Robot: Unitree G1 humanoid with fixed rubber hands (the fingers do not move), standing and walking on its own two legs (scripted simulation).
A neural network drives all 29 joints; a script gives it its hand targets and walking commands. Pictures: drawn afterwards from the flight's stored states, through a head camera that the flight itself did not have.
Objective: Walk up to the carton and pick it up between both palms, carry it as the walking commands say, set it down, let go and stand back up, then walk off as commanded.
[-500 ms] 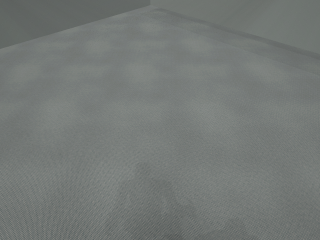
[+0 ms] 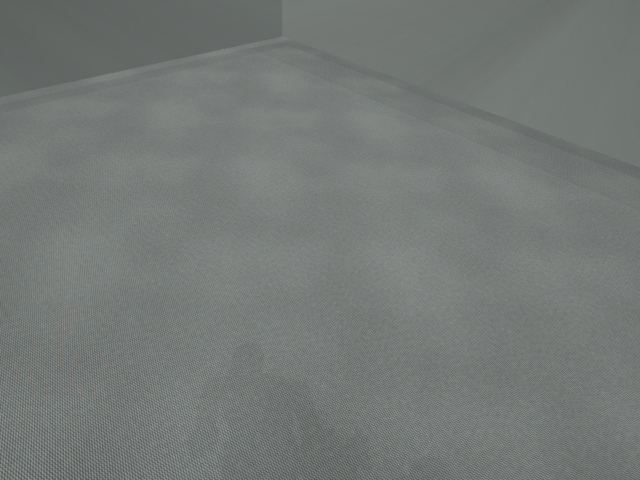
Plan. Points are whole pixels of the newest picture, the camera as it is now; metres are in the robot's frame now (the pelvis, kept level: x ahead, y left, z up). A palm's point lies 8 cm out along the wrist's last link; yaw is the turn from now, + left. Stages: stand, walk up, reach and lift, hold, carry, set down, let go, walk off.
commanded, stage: walk off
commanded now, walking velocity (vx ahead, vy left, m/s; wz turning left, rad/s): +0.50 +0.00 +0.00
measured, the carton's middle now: out of the picture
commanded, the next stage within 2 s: stand in 0.88 s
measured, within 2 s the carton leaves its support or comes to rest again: neither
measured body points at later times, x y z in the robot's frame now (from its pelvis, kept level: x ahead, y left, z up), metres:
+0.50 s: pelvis +0.18 -0.09 -0.02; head +0.19 -0.11 +0.43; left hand +0.22 +0.16 -0.14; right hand +0.26 -0.33 -0.16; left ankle +0.18 +0.06 -0.67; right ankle +0.19 -0.17 -0.75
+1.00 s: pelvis +0.36 -0.02 -0.01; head +0.36 +0.01 +0.44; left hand +0.43 +0.24 -0.15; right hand +0.44 -0.28 -0.12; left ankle +0.41 +0.08 -0.75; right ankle +0.31 -0.17 -0.67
